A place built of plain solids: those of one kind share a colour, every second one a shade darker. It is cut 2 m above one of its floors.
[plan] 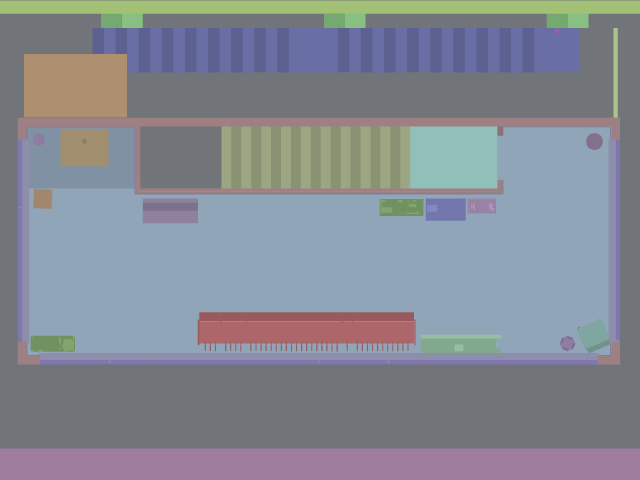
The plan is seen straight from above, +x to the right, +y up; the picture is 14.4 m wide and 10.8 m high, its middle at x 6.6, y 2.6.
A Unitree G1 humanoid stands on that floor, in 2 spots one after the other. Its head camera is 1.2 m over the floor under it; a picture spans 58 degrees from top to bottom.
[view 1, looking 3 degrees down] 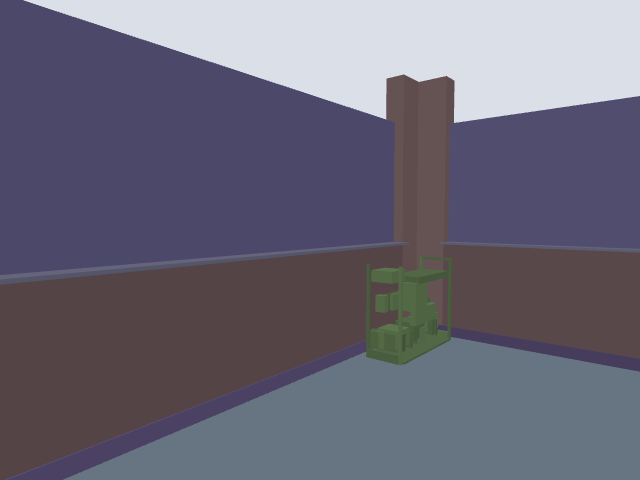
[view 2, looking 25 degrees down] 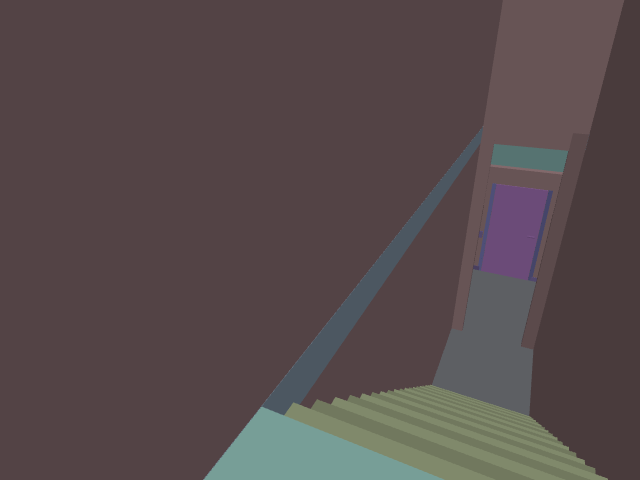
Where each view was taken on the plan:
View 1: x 4.15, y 2.15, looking -140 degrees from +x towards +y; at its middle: window_pane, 3.51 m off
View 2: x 9.58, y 4.46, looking -154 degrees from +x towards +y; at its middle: wall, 1.75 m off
